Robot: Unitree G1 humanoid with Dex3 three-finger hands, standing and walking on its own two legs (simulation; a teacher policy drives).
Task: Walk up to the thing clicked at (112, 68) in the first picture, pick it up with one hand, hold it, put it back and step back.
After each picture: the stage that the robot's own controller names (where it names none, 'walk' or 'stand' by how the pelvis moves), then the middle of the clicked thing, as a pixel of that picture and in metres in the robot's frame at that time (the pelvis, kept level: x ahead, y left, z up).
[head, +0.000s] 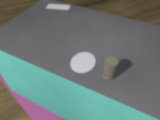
stand; (110, 68) +0.54 -0.10 -0.11
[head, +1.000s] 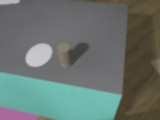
stand; (65, 55) +0.55 +0.14 -0.08
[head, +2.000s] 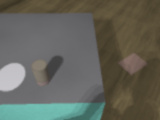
stand; (41, 73) +0.47 +0.22 -0.09
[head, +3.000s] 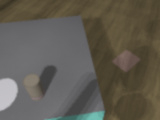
stand; (34, 87) +0.41 +0.23 -0.10
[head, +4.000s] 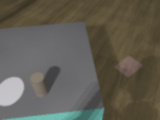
stand; (39, 84) +0.45 +0.24 -0.11
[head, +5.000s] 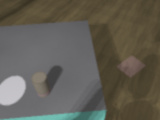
stand; (41, 84) +0.44 +0.22 -0.11
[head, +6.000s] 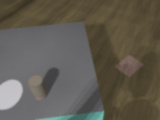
stand; (38, 87) +0.44 +0.23 -0.11
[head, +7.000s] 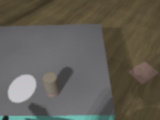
rise first; (51, 85) +0.44 +0.20 -0.11
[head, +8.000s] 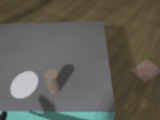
go down; (52, 81) +0.46 +0.20 -0.11
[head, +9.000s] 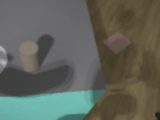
go down; (30, 57) +0.47 +0.18 -0.04
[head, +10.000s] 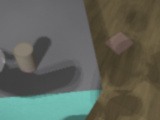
approach; (26, 58) +0.47 +0.19 -0.03
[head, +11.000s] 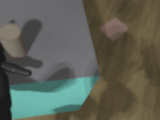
close in; (13, 43) +0.49 +0.19 +0.01
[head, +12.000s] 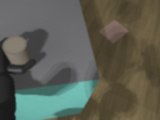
lift; (19, 55) +0.45 +0.18 +0.01
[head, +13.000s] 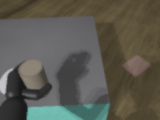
lift; (36, 79) +0.33 +0.17 +0.10
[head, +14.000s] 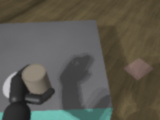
hold; (39, 84) +0.32 +0.16 +0.10
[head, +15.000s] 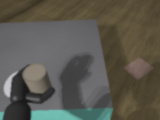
hold; (39, 83) +0.33 +0.16 +0.09
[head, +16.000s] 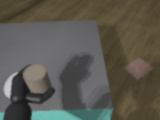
crouch; (39, 83) +0.33 +0.16 +0.09
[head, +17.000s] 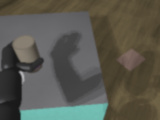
crouch; (28, 55) +0.43 +0.19 +0.10
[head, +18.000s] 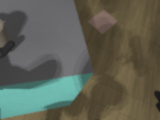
lower; out of the picture +0.50 +0.21 +0.01
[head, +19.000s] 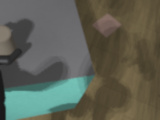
lower; (4, 45) +0.48 +0.20 +0.01
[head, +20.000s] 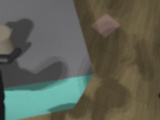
lower; (4, 45) +0.49 +0.19 +0.01
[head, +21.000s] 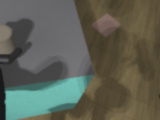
lower; (4, 45) +0.49 +0.19 +0.01
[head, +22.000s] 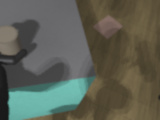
loosen; (10, 45) +0.48 +0.18 +0.01
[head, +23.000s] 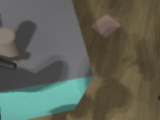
withdraw; (8, 47) +0.49 +0.19 +0.01
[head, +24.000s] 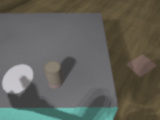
sink last; (54, 75) +0.46 +0.16 -0.06
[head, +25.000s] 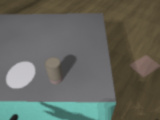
stand; (54, 71) +0.48 +0.17 -0.06
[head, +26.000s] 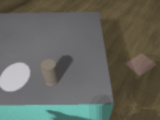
stand; (50, 72) +0.47 +0.18 -0.05
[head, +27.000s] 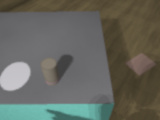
stand; (50, 72) +0.47 +0.18 -0.05
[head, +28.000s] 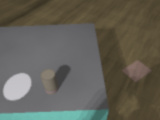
stand; (49, 82) +0.47 +0.19 -0.11
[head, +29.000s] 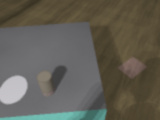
stand; (46, 83) +0.46 +0.20 -0.11
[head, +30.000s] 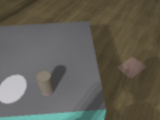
stand; (45, 83) +0.46 +0.20 -0.11
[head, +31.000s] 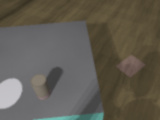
walk; (41, 87) +0.43 +0.22 -0.11
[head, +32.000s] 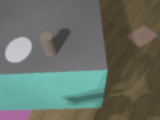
walk; (49, 44) +0.58 +0.21 -0.09
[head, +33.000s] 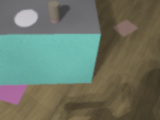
walk; (54, 12) +0.85 +0.20 -0.09
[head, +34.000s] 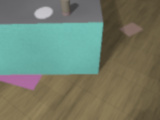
stand; (65, 6) +1.08 +0.19 -0.09
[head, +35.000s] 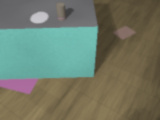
stand; (61, 11) +1.09 +0.19 -0.11
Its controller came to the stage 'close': yes
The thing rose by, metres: 0.22
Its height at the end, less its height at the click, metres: +0.00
